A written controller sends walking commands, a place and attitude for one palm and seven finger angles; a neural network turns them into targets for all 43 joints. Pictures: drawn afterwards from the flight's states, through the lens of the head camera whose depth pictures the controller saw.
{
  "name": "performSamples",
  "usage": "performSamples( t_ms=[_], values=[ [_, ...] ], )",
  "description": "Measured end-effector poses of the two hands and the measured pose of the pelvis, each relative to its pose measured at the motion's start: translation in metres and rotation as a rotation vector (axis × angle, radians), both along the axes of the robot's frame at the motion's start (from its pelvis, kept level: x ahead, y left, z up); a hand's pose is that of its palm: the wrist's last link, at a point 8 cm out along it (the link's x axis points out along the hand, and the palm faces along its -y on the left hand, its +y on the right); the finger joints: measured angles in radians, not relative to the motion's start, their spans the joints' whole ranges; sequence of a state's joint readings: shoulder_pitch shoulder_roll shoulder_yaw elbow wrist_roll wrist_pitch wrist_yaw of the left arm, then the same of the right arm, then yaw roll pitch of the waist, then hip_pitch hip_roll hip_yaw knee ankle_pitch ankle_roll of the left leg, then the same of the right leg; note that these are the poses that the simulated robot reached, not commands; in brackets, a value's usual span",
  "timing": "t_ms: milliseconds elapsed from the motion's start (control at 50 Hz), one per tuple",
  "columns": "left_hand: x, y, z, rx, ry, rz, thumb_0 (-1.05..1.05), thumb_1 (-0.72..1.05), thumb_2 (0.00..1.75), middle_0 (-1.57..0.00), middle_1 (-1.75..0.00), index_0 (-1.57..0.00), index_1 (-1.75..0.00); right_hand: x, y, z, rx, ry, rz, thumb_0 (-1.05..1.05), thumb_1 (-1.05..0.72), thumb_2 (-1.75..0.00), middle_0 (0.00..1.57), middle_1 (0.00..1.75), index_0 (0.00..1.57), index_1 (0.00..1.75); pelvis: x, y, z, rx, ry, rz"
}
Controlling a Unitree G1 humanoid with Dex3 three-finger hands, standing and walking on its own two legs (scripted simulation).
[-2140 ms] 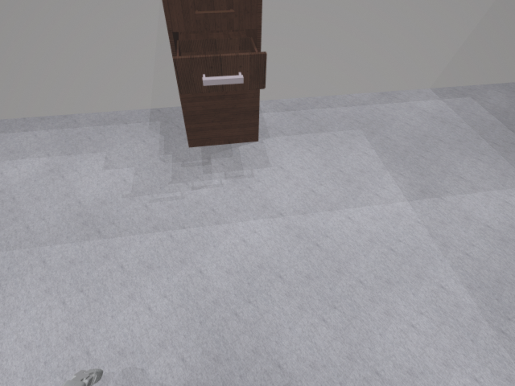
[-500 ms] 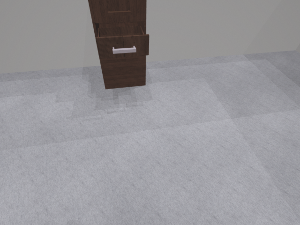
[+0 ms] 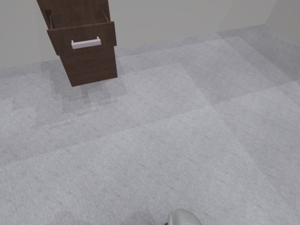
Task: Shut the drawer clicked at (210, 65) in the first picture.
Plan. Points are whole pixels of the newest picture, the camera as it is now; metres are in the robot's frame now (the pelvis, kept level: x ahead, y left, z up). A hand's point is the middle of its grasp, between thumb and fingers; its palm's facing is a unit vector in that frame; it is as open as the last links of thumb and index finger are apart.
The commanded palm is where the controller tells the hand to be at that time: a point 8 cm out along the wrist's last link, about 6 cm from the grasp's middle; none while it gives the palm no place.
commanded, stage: walk to a spot facing it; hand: left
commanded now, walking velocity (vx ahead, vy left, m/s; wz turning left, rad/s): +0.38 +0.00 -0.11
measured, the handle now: (86, 41) +1.11 +0.41 -0.17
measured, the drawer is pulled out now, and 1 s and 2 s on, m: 0.27 0.27 0.27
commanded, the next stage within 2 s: turn to face it in 1.12 s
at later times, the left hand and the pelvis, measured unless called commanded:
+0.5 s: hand (97, 207) +0.20 +0.17 -0.18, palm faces +0.09 -0.99 -0.13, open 7.3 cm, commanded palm none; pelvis +0.22 +0.00 +0.01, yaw +1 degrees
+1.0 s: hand (103, 124) +0.50 +0.20 -0.16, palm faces -0.12 -0.98 -0.16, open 7.3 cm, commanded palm none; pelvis +0.42 +0.03 +0.01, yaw -8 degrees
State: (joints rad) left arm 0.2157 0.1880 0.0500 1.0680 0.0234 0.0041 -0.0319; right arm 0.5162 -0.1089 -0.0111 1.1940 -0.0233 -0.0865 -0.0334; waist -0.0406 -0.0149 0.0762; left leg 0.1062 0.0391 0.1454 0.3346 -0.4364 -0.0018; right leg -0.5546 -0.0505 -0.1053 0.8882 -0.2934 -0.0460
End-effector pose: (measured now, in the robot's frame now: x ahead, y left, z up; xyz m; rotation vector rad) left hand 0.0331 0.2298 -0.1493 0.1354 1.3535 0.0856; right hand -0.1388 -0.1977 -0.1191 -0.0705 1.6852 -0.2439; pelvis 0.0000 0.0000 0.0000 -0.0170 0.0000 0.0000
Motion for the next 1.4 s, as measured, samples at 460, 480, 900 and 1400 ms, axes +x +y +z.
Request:
performSamples(
  t_ms=[460, 480, 900, 1400],
  values=[
    [0.156, -0.017, 0.006, 0.001, -0.045, 0.077, 0.00, 0.93, 0.90, -0.20, -0.30, -0.20, -0.30, 0.398, -0.049, 0.005, -0.055, -0.524, 0.137, 0.00, -0.94, -0.90, 0.20, 0.30, 0.19, 0.30, 0.198, -0.010, 0.009, -0.029, -0.030, 0.007],
    [0.155, -0.015, 0.004, -0.006, -0.026, 0.092, 0.00, 0.93, 0.90, -0.20, -0.30, -0.20, -0.30, 0.414, -0.045, 0.007, -0.056, -0.531, 0.156, 0.00, -0.94, -0.90, 0.20, 0.30, 0.19, 0.30, 0.207, -0.006, 0.008, -0.033, -0.029, 0.010],
    [0.376, 0.040, 0.016, 0.000, -0.019, -0.014, 0.00, 0.92, 0.90, -0.20, -0.30, -0.19, -0.29, 0.449, 0.026, 0.003, -0.048, -0.266, -0.023, -0.01, -0.93, -0.90, 0.20, 0.30, 0.20, 0.30, 0.375, 0.042, 0.017, 0.015, -0.012, -0.097],
    [0.618, -0.049, 0.027, 0.061, -0.183, -0.130, -0.02, 0.95, 0.90, -0.20, -0.30, -0.20, -0.30, 0.667, -0.063, -0.017, -0.039, -0.377, -0.095, 0.00, -0.92, -0.90, 0.20, 0.30, 0.19, 0.30, 0.554, -0.041, 0.010, -0.002, -0.030, -0.131]
  ],
)
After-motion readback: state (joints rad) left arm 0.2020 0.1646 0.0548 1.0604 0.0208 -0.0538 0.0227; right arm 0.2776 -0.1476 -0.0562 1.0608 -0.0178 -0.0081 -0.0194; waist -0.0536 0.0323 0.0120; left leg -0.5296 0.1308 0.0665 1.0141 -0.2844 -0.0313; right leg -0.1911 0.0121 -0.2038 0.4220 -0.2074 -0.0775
